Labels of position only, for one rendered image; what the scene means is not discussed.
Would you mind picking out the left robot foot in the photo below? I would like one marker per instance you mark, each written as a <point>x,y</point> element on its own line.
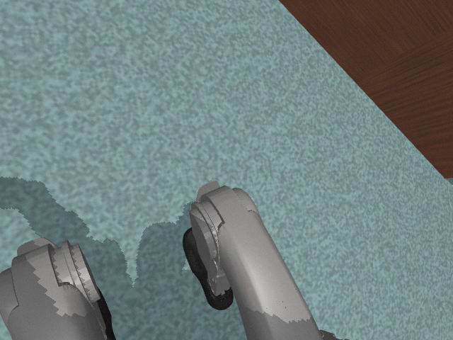
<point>106,317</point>

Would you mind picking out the right robot foot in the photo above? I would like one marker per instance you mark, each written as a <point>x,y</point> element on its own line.
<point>220,302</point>

